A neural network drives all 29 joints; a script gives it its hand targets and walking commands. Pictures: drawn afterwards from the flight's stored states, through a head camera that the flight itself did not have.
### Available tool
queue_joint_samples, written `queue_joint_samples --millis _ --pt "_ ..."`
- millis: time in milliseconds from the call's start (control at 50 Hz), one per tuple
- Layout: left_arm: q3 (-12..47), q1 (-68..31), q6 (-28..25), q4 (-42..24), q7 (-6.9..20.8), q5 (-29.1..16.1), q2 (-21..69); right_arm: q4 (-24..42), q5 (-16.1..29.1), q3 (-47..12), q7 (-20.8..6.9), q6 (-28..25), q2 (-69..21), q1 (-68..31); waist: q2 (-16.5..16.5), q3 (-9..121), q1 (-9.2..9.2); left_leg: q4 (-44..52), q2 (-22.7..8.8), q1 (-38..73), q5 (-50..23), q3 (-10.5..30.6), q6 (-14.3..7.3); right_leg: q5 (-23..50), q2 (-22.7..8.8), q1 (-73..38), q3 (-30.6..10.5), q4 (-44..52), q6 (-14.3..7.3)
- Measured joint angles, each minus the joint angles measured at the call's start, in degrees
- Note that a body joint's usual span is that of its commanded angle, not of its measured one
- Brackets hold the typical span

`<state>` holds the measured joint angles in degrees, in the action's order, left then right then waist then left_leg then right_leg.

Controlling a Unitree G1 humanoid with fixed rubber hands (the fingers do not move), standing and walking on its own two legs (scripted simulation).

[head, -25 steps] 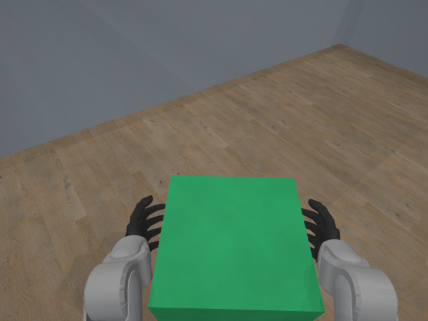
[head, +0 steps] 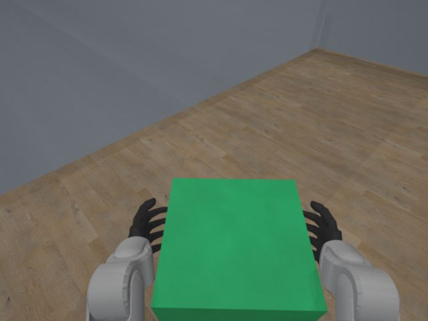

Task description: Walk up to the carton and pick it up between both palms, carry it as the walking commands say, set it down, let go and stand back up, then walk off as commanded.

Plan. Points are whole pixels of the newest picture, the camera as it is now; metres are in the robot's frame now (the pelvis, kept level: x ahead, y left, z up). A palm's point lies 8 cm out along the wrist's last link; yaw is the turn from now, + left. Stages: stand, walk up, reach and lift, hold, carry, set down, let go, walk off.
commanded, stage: carry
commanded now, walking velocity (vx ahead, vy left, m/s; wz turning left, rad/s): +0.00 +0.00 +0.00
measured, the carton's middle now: (231, 266) +0.23 +0.00 +0.02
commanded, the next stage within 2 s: hold in 1.84 s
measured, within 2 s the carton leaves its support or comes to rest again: neither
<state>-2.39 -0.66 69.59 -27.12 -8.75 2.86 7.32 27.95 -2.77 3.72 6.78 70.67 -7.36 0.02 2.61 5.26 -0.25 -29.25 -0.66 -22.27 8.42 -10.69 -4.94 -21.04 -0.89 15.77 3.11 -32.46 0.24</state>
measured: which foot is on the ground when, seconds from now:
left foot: down 0.00-0.70, up 0.72-0.84, down 0.86-1.00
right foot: down 0.00-1.00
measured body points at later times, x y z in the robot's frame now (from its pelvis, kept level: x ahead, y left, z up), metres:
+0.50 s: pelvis -0.02 +0.01 +0.00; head -0.06 +0.00 +0.45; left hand +0.22 +0.17 +0.10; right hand +0.22 -0.14 +0.10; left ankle +0.10 +0.05 -0.73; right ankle +0.01 -0.14 -0.72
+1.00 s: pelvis -0.05 +0.03 +0.00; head -0.07 +0.06 +0.45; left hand +0.19 +0.20 +0.07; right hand +0.21 -0.10 +0.09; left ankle -0.06 +0.13 -0.73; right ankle -0.01 -0.10 -0.72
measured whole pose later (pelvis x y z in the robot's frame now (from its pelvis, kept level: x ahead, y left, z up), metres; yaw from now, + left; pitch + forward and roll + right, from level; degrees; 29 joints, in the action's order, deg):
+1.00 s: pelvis -0.05 +0.03 +0.00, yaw +3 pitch +2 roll -1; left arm -2.3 -2.8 70.2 -26.1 -9.3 2.9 7.3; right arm 27.1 -2.8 4.9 6.3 70.4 -7.3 -1.3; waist -2.8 4.5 -0.4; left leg -36.8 -2.9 -19.1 19.4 -5.4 -1.0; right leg -19.6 -3.8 22.1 6.8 -36.7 1.2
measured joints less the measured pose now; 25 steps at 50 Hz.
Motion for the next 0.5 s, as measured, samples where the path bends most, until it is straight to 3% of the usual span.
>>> queue_joint_samples --millis 80,160,400,500 --pt "0.0 0.0 -0.08 0.01 -0.02 0.0 0.0 -0.03 0.0 0.04 0.0 0.02 0.0 -0.17 0.83 0.02 -0.01 3.15 0.31 0.02 -2.39 0.0 1.04 0.83 -0.03 0.47 0.01 1.91 -0.33" --pt "0.0 0.0 -0.53 0.02 -0.01 0.0 0.0 0.0 0.0 0.13 0.0 0.02 0.03 -0.64 1.23 0.23 -0.01 4.78 0.4 0.05 -3.37 0.01 4.41 4.82 -0.11 0.06 0.03 4.77 -0.33" --pt "0.0 0.0 -0.43 0.03 0.01 0.0 0.0 0.0 0.0 0.15 0.01 0.09 0.04 -0.65 0.38 1.37 -0.01 4.98 0.57 0.09 -3.85 0.22 4.49 2.73 -0.28 0.44 0.32 3.45 -0.33" --pt "-0.01 0.0 -0.24 0.03 0.01 0.0 0.0 -0.04 0.0 0.18 0.01 0.26 0.04 -0.71 1.21 1.35 -0.01 5.07 0.68 -0.01 -4.12 0.31 7.42 2.44 -0.51 0.29 0.44 3.81 -0.51"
